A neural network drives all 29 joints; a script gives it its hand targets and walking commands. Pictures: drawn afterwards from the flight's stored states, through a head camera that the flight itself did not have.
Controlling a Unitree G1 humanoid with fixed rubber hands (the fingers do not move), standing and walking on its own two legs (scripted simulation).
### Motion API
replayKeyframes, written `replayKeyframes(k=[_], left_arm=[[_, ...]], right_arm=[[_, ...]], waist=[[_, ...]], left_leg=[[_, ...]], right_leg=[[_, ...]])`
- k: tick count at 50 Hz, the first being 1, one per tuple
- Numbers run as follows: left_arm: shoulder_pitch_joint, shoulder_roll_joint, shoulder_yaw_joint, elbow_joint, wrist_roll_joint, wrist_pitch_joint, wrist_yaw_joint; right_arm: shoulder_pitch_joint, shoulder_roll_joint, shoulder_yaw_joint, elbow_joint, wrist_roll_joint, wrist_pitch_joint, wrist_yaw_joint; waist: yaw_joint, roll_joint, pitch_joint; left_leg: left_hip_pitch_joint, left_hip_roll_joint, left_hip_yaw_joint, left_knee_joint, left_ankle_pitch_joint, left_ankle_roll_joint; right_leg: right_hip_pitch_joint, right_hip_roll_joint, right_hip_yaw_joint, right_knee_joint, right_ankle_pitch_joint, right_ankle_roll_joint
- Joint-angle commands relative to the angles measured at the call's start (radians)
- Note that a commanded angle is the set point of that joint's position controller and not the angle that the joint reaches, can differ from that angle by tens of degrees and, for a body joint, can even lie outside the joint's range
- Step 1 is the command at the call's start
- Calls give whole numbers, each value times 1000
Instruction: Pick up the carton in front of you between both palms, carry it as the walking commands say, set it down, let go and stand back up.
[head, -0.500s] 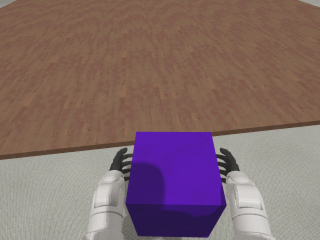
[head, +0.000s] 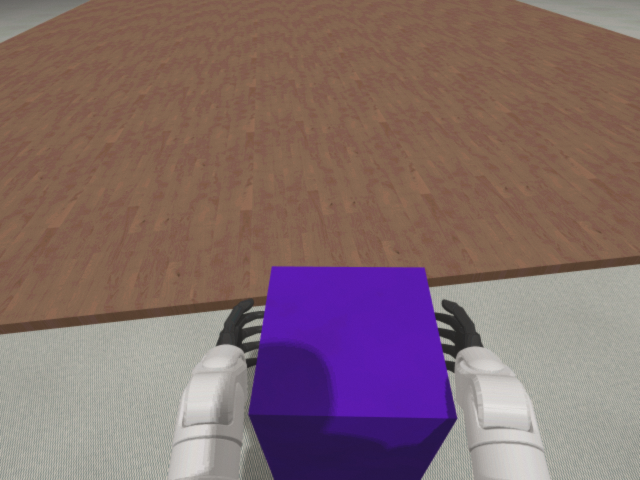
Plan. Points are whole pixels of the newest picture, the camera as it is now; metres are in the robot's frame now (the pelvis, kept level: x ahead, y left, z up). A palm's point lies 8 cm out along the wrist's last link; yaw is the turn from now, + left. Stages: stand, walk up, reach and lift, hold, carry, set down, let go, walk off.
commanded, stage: hold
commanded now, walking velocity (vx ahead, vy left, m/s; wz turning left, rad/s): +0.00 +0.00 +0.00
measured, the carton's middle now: (346, 378) +0.30 +0.00 -0.02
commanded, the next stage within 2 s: carry in 0.98 s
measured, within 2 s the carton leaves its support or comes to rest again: neither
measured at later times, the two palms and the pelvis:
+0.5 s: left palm (230, 358) +0.28 +0.15 +0.05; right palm (468, 360) +0.28 -0.15 +0.05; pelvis -0.01 +0.00 +0.00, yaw +0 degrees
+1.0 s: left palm (231, 358) +0.28 +0.15 +0.05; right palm (467, 359) +0.28 -0.15 +0.05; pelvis +0.00 +0.00 +0.00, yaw +0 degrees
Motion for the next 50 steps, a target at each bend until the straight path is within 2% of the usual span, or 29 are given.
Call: replayKeyframes(k=[1,4,17,36,48,49,50], left_arm=[[-411,-859,-483,-23,-215,0,-208],[-452,-865,-473,-8,-209,3,-213],[-552,-894,-470,38,-206,-9,-226],[-468,-884,-489,-20,-219,-2,-218],[-440,-874,-503,-50,-227,1,-213],[-479,-889,-524,-37,-247,6,-215],[-481,-889,-527,-50,-258,8,-215]], right_arm=[[-419,859,489,-26,218,-3,211],[-461,866,480,-12,216,0,218],[-558,898,476,33,213,-13,226],[-473,887,493,-21,227,-5,218],[-445,878,506,-52,234,-2,213],[-494,888,521,-52,249,2,215],[-488,898,525,-52,259,6,215]], waist=[[0,-2,-157],[0,0,-131],[1,-3,-173],[1,0,-200],[2,0,-197],[1,-2,-239],[2,1,-249]], left_leg=[[11,-83,3,-50,142,4],[-7,-80,7,-51,69,8],[-17,-78,13,-33,13,11],[25,-82,7,-36,158,4],[24,-83,5,-36,170,4],[-88,108,22,52,28,19],[-121,97,-15,26,-204,20]], right_leg=[[43,83,-1,-43,132,-5],[24,82,-7,-44,66,-8],[18,78,-12,-27,13,-8],[58,85,-7,-31,153,-1],[57,87,-3,-30,163,-2],[-69,-103,-19,54,9,-14],[-104,-91,5,26,-222,-23]])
